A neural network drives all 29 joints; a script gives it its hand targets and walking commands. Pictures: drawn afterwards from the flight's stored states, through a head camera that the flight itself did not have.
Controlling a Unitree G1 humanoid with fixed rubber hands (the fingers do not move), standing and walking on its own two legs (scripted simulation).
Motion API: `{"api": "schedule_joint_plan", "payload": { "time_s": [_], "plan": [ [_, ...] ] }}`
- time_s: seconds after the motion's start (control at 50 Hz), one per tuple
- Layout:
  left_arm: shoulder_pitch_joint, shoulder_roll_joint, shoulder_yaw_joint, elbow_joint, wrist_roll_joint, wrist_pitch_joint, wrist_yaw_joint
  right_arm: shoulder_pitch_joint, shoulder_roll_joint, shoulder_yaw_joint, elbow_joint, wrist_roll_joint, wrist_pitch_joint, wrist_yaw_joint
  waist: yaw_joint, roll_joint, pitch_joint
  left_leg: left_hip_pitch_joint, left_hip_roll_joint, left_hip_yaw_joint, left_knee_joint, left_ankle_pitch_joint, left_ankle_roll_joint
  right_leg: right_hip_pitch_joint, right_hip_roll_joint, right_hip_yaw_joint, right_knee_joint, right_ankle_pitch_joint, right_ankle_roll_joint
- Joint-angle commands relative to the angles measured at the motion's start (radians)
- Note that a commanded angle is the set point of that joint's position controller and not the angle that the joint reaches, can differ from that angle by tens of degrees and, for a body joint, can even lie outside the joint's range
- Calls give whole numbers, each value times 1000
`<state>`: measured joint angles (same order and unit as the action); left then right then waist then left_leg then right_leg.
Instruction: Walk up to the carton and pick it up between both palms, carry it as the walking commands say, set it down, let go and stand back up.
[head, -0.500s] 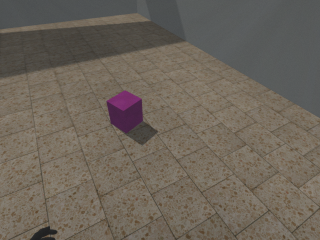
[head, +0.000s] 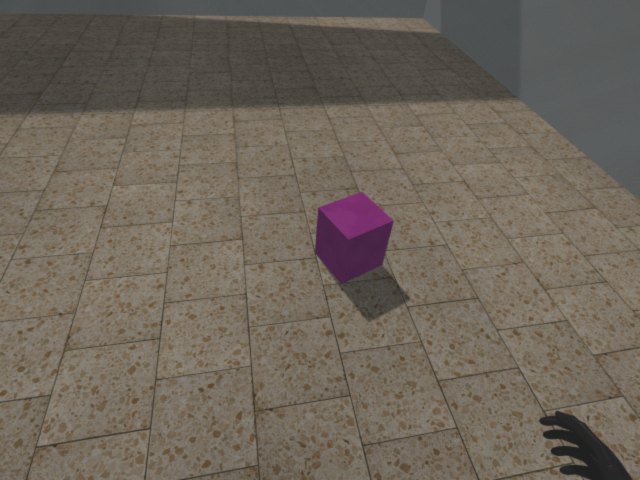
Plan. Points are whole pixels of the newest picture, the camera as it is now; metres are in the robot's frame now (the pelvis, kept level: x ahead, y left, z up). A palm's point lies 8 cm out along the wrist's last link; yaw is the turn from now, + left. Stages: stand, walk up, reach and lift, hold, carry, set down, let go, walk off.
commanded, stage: walk up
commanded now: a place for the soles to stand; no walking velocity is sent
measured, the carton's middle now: (351, 237) +1.17 -0.12 -0.61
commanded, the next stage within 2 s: none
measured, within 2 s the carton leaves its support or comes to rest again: neither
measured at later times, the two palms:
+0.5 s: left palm (129, 341) +0.34 +0.29 -0.04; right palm (577, 410) +0.28 -0.36 -0.07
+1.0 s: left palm (211, 225) +0.58 +0.23 -0.04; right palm (586, 331) +0.40 -0.41 -0.05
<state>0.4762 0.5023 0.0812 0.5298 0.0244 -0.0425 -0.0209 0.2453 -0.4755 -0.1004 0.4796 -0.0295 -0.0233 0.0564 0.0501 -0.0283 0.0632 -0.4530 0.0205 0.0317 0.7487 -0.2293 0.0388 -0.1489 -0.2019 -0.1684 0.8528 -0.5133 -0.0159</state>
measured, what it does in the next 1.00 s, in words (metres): walks ahead: right foot, then left foot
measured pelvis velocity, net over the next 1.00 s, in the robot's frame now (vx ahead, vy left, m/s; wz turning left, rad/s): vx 0.39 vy -0.06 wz -0.10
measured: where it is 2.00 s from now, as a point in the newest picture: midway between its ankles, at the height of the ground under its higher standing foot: (340, 375)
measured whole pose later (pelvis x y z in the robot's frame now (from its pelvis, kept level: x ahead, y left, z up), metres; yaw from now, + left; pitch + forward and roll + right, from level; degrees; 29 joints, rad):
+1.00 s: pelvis +0.39 -0.06 +0.00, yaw -6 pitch -6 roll +1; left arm 0.28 0.49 0.06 0.50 0.01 -0.02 -0.05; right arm 0.48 -0.52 -0.08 0.53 -0.02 -0.06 0.01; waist -0.06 -0.03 0.09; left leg -0.15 0.10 0.08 0.79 -0.53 -0.03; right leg -0.46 -0.06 -0.01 0.74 -0.25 -0.03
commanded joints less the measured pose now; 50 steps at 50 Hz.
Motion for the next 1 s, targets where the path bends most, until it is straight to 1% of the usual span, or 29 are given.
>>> {"api": "schedule_joint_plan", "payload": {
  "time_s": [0.0, 0.02, 0.06, 0.08, 0.16, 0.2, 0.22, 0.28, 0.3, 0.32, 0.34, 0.36, 0.38, 0.4, 0.42, 0.48, 0.54, 0.58, 0.6, 0.62, 0.64, 0.66, 0.68, 0.74, 0.8, 0.86, 0.92, 0.96, 0.98],
  "plan": [
    [-135, 182, 50, -175, -15, 3, -3, 274, -277, -89, -17, 18, -27, -72, -202, 149, -116, 571, 404, -854, -437, -404, 259, -679, 130, 236, 529, -54, -39],
    [-180, 185, 48, -183, -27, 0, 0, 261, -271, -83, -28, 17, -35, -84, -190, 72, -98, 546, 369, -746, -402, -220, 240, -700, 109, 256, 579, 5, -29],
    [-82, 140, 36, -111, -28, -3, 5, 199, -267, -68, -23, 14, -52, -81, -111, 101, -61, 358, 325, -495, -368, -122, 216, -564, 76, 271, 466, 43, -27],
    [-77, 171, 41, -112, -26, 4, 0, 148, -262, -58, -39, 18, -47, -77, -91, 199, -13, 293, 307, -462, -386, -152, 216, -530, 80, 286, 415, 24, -4],
    [-158, 156, 35, -131, -8, 22, -18, 144, -258, -49, -35, 2, -67, -66, -89, 209, 68, 158, 324, -396, -461, -299, 246, -509, 66, 245, 241, 94, 9],
    [-172, 151, 29, -131, -10, 22, -30, 129, -254, -46, -37, 2, -66, -57, -71, 188, 120, 75, 300, -354, -481, -405, 224, -453, 71, 226, 160, 120, 3],
    [-185, 147, 28, -131, -10, 20, -37, 104, -267, -43, -48, -3, -63, -52, -73, 237, 126, 55, 300, -300, -490, -434, 208, -413, 73, 212, 100, 157, 4],
    [-140, 146, 40, -87, -13, 21, -47, 49, -272, -37, -50, 11, -56, -41, 1, 202, 102, -133, 266, -161, -442, -459, 149, -94, 114, 143, -20, 278, -20],
    [-70, 146, 48, -72, -15, 21, -38, 27, -251, -34, -50, 7, -50, -36, 34, 155, 80, -188, 244, -96, -322, -472, 125, 38, 126, 131, -62, 254, -32],
    [-12, 167, 59, -30, -7, 9, -28, 57, -211, -15, -37, 11, -41, -29, 65, 33, 23, -239, 186, -66, -160, -427, 104, 166, 187, 127, -94, 214, -35],
    [78, 223, 83, -2, -4, 7, -14, 101, -182, -6, -51, 15, -37, -26, 111, -129, -18, -283, 124, 9, 138, -330, 69, 235, 175, 217, -158, 53, -49],
    [94, 285, 89, -34, 1, -4, 11, 103, -119, 9, -88, 28, -38, -21, 118, -310, -62, -292, 25, 83, 494, -316, 11, 182, -89, 678, -431, -249, -178],
    [50, 309, 91, -87, -6, -11, 28, 97, -149, 3, -127, 22, -38, -30, 78, -183, -98, -382, -33, -59, 598, -358, 9, 187, -226, 992, -575, -308, -293],
    [26, 285, 96, -76, -15, -15, 35, 60, -238, -29, -123, 30, -25, -31, 81, -85, -83, -383, 21, -124, 653, -334, -6, 151, -226, 1018, -601, -308, -350],
    [12, 274, 87, -83, -14, -25, 43, 47, -221, -21, -123, 19, -26, -35, 51, -23, -31, -373, 46, -141, 632, -317, -14, 99, -211, 942, -554, -127, -322],
    [-75, 260, 78, -91, 4, -25, 49, 91, -194, -16, -84, 25, -33, -38, -6, -132, -17, -247, 91, -161, 394, -378, -14, -14, -177, 653, -438, 152, -289],
    [-123, 226, 57, -90, 12, -18, 31, 144, -167, -8, -45, 28, -25, -21, -46, -200, 20, -15, 55, -46, 190, -276, 4, -230, -127, 480, -460, 103, -239],
    [-212, 194, 44, -105, -6, -6, 10, 244, -164, -22, 4, 29, -24, -19, -138, -149, 11, 326, -3, 8, -27, -106, 10, -475, -37, 311, -334, -73, -146],
    [-202, 162, 27, -115, 1, 3, 0, 307, -188, -43, 23, 27, -23, -27, -161, -49, -43, 522, -10, -43, -65, -115, -10, -635, 31, 241, -163, -198, -88],
    [-184, 109, 12, -140, -9, 3, 2, 381, -270, -70, 24, 19, -26, -41, -218, 211, -79, 549, 194, -413, -274, -494, 58, -727, 124, 116, 178, -174, -29],
    [-169, 116, 17, -174, -29, 9, 4, 352, -338, -87, -43, -4, -30, -56, -220, 249, -73, 513, 381, -843, -487, -817, 189, -807, 228, 205, 442, -105, -4],
    [-243, 181, 35, -184, -23, 15, 12, 279, -313, -73, -45, 5, -39, -77, -199, 138, 50, 459, 436, -829, -535, -735, 248, -826, 176, 310, 477, -71, -7],
    [-251, 206, 45, -179, -30, 22, 3, 265, -273, -66, -41, -1, -47, -85, -174, 51, 100, 423, 405, -761, -500, -626, 226, -833, 159, 350, 495, -5, 4],
    [-144, 174, 47, -112, -19, 25, -7, 134, -254, -51, -57, 3, -48, -86, -93, 166, 135, 239, 335, -462, -481, -442, 187, -649, 113, 290, 355, 102, 14],
    [-169, 180, 44, -106, -8, 25, -15, 162, -250, -47, -41, 12, -61, -79, -97, 136, 145, 205, 368, -396, -480, -255, 217, -591, 107, 278, 288, 150, 19],
    [-200, 130, 27, -101, -24, 21, -31, 130, -239, -40, -52, 9, -61, -57, -89, 259, 174, 125, 246, -181, -467, -146, 172, -456, 96, 180, 66, 239, 16],
    [-131, 118, 32, -77, -19, 15, -36, 94, -251, -35, -51, 20, -55, -47, -26, 209, 84, -17, 247, -116, -361, -168, 118, -119, 141, 136, -111, 334, -12],
    [6, 172, 66, -17, -2, 11, -15, 104, -211, -20, -44, 10, -48, -40, 58, 107, -26, -84, 193, -33, -49, -69, 95, 153, 205, 130, -114, 234, -23],
    [91, 225, 77, -9, -7, 4, -1, 160, -147, -6, -49, 26, -36, -30, 86, -117, -88, -133, 94, 32, 304, -111, 50, 209, 112, 316, -291, 57, -77]
  ]
}}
